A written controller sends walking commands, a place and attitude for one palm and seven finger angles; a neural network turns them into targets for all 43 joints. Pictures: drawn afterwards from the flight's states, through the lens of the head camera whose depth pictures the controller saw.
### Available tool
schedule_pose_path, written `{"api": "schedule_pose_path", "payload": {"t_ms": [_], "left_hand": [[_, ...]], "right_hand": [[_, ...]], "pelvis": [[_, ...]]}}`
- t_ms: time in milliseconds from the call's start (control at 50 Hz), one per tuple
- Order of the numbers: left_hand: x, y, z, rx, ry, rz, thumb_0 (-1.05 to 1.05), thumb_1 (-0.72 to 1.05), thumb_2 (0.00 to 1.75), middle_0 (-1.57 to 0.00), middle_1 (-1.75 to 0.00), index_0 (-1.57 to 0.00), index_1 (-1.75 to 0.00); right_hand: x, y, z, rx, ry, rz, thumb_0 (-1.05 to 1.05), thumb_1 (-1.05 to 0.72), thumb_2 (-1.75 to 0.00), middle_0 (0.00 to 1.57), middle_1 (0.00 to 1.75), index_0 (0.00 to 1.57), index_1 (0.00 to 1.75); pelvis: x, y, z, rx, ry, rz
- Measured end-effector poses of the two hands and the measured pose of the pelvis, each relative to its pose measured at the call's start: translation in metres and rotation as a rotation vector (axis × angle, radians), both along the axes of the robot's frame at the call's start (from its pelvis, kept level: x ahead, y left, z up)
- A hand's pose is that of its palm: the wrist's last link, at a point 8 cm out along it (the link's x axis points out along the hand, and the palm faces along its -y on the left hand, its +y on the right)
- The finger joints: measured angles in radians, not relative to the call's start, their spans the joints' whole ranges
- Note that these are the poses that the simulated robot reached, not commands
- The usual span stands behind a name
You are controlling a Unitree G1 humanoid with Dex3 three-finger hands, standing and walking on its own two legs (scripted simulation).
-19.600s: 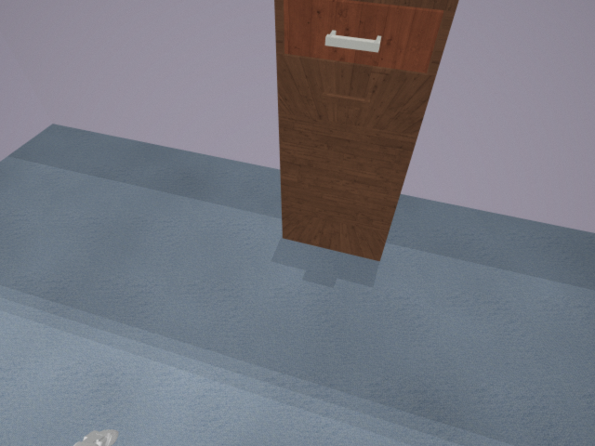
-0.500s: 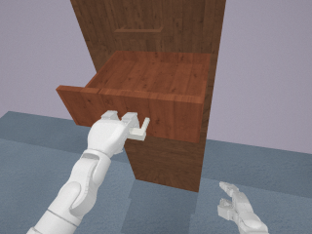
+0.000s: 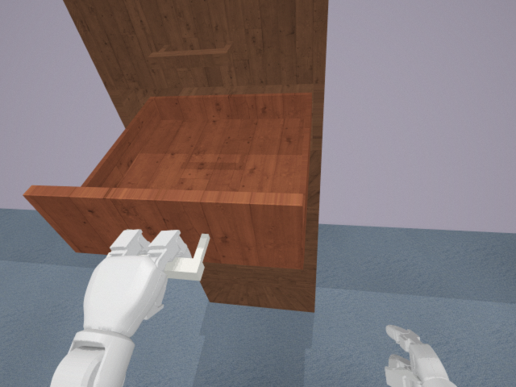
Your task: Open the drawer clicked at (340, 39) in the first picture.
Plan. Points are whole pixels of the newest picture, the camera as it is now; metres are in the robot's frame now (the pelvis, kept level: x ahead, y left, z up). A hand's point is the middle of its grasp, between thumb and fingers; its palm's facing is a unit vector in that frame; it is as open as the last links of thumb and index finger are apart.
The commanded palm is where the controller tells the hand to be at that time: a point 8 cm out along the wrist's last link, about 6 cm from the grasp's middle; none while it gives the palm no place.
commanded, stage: pull the drawer open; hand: left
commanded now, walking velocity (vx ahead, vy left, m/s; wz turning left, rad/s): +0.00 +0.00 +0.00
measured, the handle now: (159, 252) +0.26 +0.17 +0.13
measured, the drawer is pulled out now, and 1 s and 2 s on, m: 0.29 0.30 0.30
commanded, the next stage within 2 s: open the thumb to release the handle in 0.18 s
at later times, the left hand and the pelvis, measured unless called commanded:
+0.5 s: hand (145, 292) +0.21 +0.17 +0.11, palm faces +0.13 -0.14 -0.98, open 6.6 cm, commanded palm +0.17 +0.18 +0.16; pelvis +0.00 -0.01 +0.00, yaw +2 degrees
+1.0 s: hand (144, 301) +0.20 +0.17 +0.11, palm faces +0.12 -0.15 -0.98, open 13.7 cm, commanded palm +0.18 +0.17 +0.16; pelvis -0.03 +0.00 +0.00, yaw +2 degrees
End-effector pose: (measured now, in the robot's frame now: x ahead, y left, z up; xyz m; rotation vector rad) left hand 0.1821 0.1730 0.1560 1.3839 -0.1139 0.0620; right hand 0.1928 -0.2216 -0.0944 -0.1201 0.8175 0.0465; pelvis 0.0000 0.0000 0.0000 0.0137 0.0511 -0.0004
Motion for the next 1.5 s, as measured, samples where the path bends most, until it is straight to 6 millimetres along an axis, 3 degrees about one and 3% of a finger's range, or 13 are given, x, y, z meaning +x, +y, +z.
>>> {"api": "schedule_pose_path", "payload": {"t_ms": [180, 280, 440, 560, 780, 900, 1300, 1500], "left_hand": [[-0.01, -0.001, 0.0, 0.013, 0.004, 0.019, 0.04, 0.73, 0.78, -0.28, -1.35, -0.38, -1.29], [-0.011, -0.001, 0.001, 0.011, 0.011, 0.022, 0.04, 0.74, 0.77, -0.28, -1.35, -0.37, -1.28], [0.003, 0.008, 0.003, 0.037, -0.012, 0.058, 0.01, 0.66, 0.78, -0.36, -1.34, -0.39, -1.31], [0.001, 0.008, 0.005, 0.045, 0.006, 0.054, 0.0, 0.42, 0.69, -0.37, -1.31, -0.38, -1.3], [-0.008, 0.01, 0.002, 0.042, 0.007, 0.034, 0.0, -0.23, 0.42, -0.34, -1.23, -0.34, -1.23], [-0.009, 0.011, 0.001, 0.044, 0.004, 0.023, 0.0, -0.41, 0.34, -0.33, -1.22, -0.33, -1.21], [0.011, 0.008, 0.004, 0.065, 0.018, -0.016, 0.0, -0.49, 0.3, -0.35, -1.24, -0.34, -1.21], [0.011, 0.006, 0.029, 0.075, -0.021, -0.045, 0.0, -0.49, 0.3, -0.39, -1.24, -0.35, -1.22]], "right_hand": [[0.025, 0.023, 0.017, 0.068, -0.116, 0.047, 0.01, -0.91, -0.9, 0.19, 0.29, 0.19, 0.29], [0.031, 0.025, 0.023, 0.071, -0.143, 0.063, 0.01, -0.91, -0.9, 0.19, 0.29, 0.19, 0.29], [0.027, 0.018, 0.007, -0.002, -0.053, 0.076, 0.01, -0.91, -0.9, 0.19, 0.29, 0.19, 0.29], [0.02, 0.02, 0.006, 0.003, -0.043, 0.075, 0.01, -0.91, -0.9, 0.19, 0.29, 0.19, 0.29], [0.009, 0.026, 0.009, -0.001, -0.054, 0.082, 0.01, -0.91, -0.9, 0.19, 0.29, 0.19, 0.29], [0.005, 0.03, 0.01, -0.002, -0.055, 0.081, 0.01, -0.91, -0.9, 0.19, 0.29, 0.19, 0.29], [-0.009, 0.046, 0.006, 0.019, -0.019, 0.088, 0.01, -0.91, -0.9, 0.19, 0.29, 0.2, 0.29], [-0.002, 0.044, 0.01, 0.029, -0.049, 0.092, 0.01, -0.91, -0.9, 0.19, 0.29, 0.19, 0.29]], "pelvis": [[0.001, -0.005, -0.002, 0.001, -0.004, -0.008], [0.003, -0.007, -0.002, 0.0, -0.005, -0.009], [-0.003, -0.01, -0.001, 0.0, -0.018, 0.028], [-0.006, -0.01, 0.001, 0.002, -0.025, 0.029], [-0.017, -0.007, 0.002, -0.001, -0.042, 0.031], [-0.023, -0.004, 0.003, -0.001, -0.053, 0.033], [-0.032, 0.002, 0.005, 0.0, -0.072, 0.04], [-0.032, 0.002, 0.008, 0.0, -0.086, 0.044]]}}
